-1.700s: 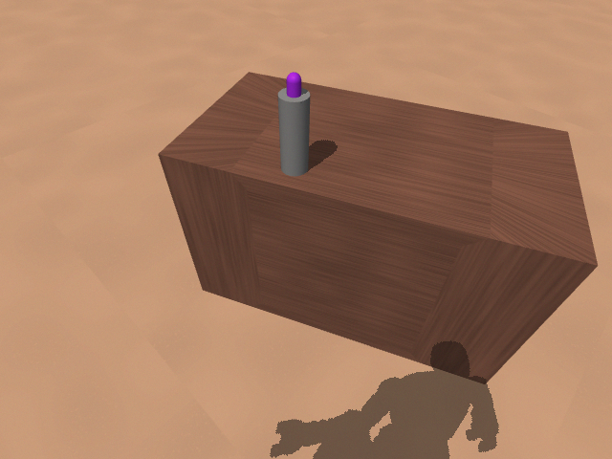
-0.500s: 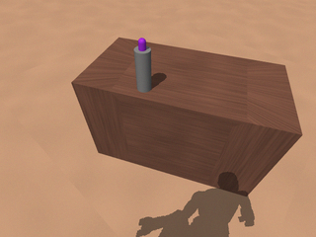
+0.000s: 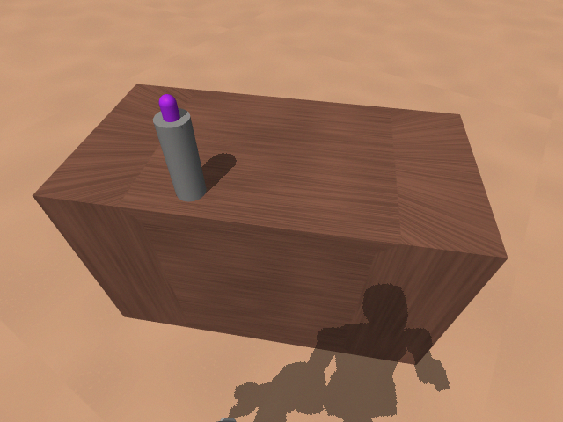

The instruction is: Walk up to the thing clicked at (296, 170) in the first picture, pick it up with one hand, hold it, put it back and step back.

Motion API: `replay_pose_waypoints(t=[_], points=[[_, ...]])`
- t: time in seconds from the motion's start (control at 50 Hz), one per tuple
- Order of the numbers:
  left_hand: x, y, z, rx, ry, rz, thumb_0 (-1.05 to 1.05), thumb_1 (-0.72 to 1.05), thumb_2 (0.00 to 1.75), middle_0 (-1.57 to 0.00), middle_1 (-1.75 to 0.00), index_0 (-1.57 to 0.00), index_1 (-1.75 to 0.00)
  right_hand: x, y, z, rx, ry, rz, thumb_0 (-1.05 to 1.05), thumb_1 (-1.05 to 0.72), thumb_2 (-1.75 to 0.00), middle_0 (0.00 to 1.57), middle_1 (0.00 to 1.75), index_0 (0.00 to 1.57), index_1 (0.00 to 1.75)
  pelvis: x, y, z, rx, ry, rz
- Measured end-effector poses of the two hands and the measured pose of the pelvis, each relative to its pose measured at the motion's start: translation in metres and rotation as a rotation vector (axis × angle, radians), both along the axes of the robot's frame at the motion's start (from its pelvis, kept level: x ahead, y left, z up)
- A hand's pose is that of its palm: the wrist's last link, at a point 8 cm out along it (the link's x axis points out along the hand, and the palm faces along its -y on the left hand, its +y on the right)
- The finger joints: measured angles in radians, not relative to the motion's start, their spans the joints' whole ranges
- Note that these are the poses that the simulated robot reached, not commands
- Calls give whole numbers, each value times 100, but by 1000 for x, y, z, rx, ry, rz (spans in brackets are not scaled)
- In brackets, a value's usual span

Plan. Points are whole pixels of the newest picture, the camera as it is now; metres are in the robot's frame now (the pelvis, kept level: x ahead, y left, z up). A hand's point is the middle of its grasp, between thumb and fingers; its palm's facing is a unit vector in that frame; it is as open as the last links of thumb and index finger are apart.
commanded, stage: walk up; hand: left
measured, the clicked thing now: (180, 149) +0.66 +0.25 +0.01
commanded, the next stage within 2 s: stand in 1.92 s
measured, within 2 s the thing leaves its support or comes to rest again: neither
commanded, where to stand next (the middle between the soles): +0.23 +0.04 m, yaw -9 degrees
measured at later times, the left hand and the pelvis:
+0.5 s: hand (145, 327) +0.32 +0.27 -0.13, palm faces -0.18 -0.88 -0.45, open 7.4 cm; pelvis +0.16 +0.01 -0.02, yaw -7 degrees
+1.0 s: hand (139, 339) +0.31 +0.28 -0.16, palm faces -0.19 -0.91 -0.36, open 7.4 cm; pelvis +0.19 +0.03 -0.01, yaw -10 degrees
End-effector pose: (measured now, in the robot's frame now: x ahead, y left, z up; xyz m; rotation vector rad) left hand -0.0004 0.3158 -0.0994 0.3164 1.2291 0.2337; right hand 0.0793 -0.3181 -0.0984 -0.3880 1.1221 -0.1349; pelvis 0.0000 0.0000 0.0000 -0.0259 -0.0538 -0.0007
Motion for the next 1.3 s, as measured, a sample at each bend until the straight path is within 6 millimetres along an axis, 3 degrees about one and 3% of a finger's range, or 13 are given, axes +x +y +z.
replay_pose_waypoints(t=[0.1, 0.2, 0.28, 0.36, 0.46, 0.56, 0.66, 0.88, 1.04, 1.3], points=[[66, 25, -20, 4, -7, -74, 1, 90, 89, -21, -30, -21, -30, 27, 13, 0, -39, -54, -41, 1, -90, -90, 21, 30, 21, 30, 42, 23, -15, 20, 9, -29], [150, 32, -15, 19, -50, -168, 1, 90, 89, -20, -30, -21, -30, 26, 24, 6, -33, -46, -143, 1, -90, -90, 21, 30, 21, 30, 76, 28, -9, 31, 6, -66], [212, 27, 1, 21, -112, -225, 1, 91, 89, -20, -30, -20, -30, 21, 27, 8, -24, 18, -178, 1, -90, -90, 21, 30, 21, 30, 103, 27, -1, 34, 11, -84], [266, 13, 13, 42, -160, -278, 1, 91, 89, -20, -30, -20, -30, 22, 21, -2, -12, 79, -208, 1, -90, -90, 21, 30, 21, 30, 128, 21, -2, 29, 13, -96], [310, -3, 9, 84, -221, -296, 1, 90, 89, -20, -30, -20, -30, 46, 11, -32, 7, 113, -244, 1, -90, -90, 21, 30, 21, 30, 153, 9, -19, 23, 2, -113], [325, -14, 8, 68, -216, -296, 1, 90, 89, -20, -30, -21, -30, 85, 18, -40, 23, 81, -235, 1, -90, -90, 21, 30, 21, 30, 167, 13, -18, 27, 5, -129], [332, -8, -7, 39, -190, -283, 1, 90, 89, -20, -30, -21, -30, 111, 26, -40, 11, 35, -226, 1, -90, -90, 21, 30, 21, 30, 176, 24, -23, 38, 6, -144], [320, 9, -31, 8, -62, -220, 1, 90, 89, -20, -30, -21, -30, 138, 30, -24, -18, 21, -249, 1, -90, -90, 21, 30, 21, 30, 188, 30, -20, 34, 10, -169], [318, 12, -25, 4, 0, -211, 1, 90, 89, -20, -30, -21, -30, 151, 30, -19, -12, 38, -257, 1, -90, -90, 21, 30, 21, 30, 195, 35, -10, 35, 21, -184], [341, 4, -11, 15, -21, -240, 1, 90, 89, -20, -30, -20, -30, 157, 34, -19, 32, 30, -297, 1, -90, -90, 21, 30, 21, 30, 196, 34, -1, 43, 14, -203]])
